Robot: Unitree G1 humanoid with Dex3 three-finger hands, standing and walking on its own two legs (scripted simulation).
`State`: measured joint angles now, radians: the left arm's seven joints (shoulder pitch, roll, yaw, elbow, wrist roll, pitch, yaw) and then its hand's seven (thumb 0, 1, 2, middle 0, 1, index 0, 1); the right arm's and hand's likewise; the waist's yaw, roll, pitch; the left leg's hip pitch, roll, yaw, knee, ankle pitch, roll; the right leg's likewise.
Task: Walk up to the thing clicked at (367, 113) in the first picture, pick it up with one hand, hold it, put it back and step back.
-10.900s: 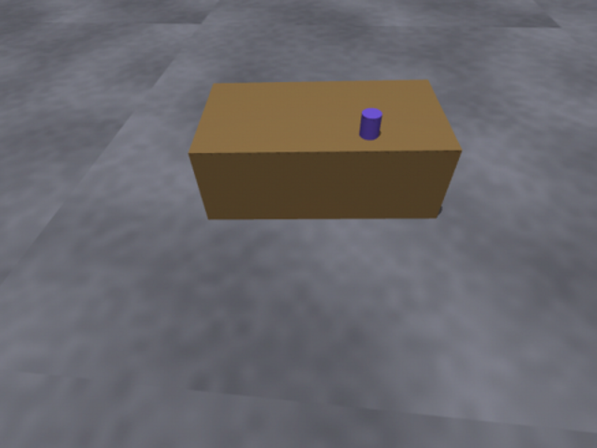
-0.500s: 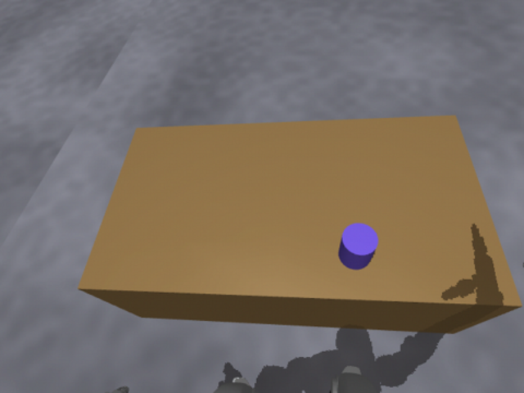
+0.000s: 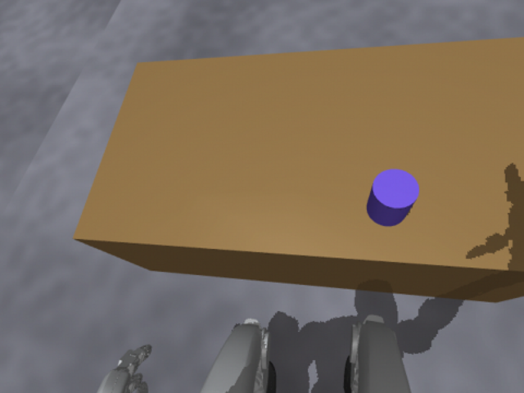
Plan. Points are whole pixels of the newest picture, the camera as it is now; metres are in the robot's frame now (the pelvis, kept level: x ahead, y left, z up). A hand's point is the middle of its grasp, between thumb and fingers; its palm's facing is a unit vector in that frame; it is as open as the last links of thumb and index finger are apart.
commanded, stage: approach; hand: right
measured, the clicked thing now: (390, 199) +0.47 -0.17 -0.18
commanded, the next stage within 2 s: close in in 0.14 s
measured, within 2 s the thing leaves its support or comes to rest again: neither
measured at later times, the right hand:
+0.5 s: hand (432, 198) +0.46 -0.24 -0.15, palm faces +0.09 +1.00 +0.01, open 17.6 cm
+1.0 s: hand (408, 197) +0.46 -0.20 -0.15, palm faces +0.12 +0.99 +0.01, open 17.5 cm
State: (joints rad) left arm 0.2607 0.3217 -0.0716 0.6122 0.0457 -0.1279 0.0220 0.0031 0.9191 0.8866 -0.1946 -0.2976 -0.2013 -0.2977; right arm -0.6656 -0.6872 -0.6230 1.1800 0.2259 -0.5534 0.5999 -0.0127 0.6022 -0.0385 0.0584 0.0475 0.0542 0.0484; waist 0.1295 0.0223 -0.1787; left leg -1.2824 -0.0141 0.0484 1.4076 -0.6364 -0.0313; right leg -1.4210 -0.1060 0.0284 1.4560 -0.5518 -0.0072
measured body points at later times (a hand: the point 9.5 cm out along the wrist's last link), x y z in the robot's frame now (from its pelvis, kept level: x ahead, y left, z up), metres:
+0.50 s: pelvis -0.06 +0.01 -0.17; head +0.16 -0.03 +0.22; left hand +0.02 +0.28 -0.29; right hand +0.45 -0.29 -0.15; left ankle +0.01 +0.14 -0.58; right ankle +0.05 -0.12 -0.58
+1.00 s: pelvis -0.05 +0.02 -0.16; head +0.16 -0.01 +0.24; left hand +0.04 +0.30 -0.28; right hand +0.45 -0.25 -0.15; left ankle +0.01 +0.14 -0.58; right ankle +0.05 -0.12 -0.58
